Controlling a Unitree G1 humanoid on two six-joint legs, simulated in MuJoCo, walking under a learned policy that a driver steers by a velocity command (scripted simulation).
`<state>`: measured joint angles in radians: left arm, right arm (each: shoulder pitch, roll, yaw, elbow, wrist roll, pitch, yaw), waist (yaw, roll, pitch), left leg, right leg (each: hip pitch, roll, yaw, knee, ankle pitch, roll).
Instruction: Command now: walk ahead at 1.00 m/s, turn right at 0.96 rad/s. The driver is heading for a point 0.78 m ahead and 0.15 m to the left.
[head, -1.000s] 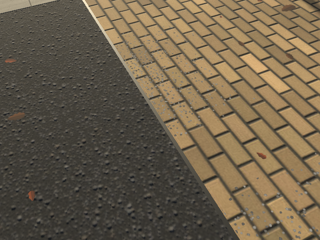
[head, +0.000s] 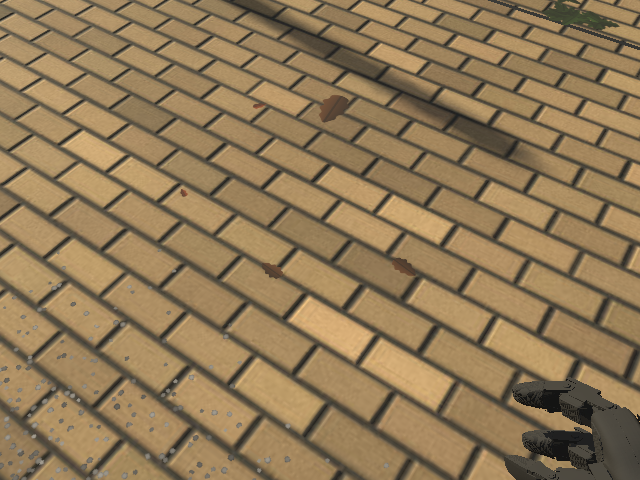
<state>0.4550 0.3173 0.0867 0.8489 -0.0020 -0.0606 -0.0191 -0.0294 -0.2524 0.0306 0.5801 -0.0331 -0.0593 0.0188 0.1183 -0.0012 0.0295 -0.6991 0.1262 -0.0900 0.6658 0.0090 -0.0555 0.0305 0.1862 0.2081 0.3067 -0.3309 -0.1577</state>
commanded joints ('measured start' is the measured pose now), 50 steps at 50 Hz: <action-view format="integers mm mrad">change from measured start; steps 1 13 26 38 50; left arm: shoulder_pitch -49 -275 -299 -469 -458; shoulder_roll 182 35 85 141 96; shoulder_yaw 50 -43 -23 34 -1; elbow -77 -205 -239 -181 -199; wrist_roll -2 -24 15 -14 73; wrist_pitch -14 -18 37 24 20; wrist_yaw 8 3 29 35 -31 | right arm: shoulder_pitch -28 302 535 326 417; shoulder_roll -115 -119 -200 -141 -232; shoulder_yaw -36 -86 -126 -137 -141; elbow -62 145 116 15 55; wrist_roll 10 74 78 65 14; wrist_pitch -12 -70 26 111 40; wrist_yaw -6 -7 -47 -10 -10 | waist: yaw -49 -102 -91 -169 -159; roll -44 138 -185 -149 105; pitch -1 -63 -388 -172 42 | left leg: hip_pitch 345 663 10 343 575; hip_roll -96 92 -105 -14 38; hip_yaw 69 -205 -7 133 -351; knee -137 -338 626 172 -530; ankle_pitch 59 498 -676 -274 -514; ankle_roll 18 252 -24 48 306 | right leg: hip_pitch -209 -704 188 -296 -811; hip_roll -196 -210 -617 -522 -266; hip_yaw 190 -114 218 -225 -195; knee -31 755 180 -82 750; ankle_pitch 549 -88 881 64 113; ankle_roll -59 132 -150 -20 225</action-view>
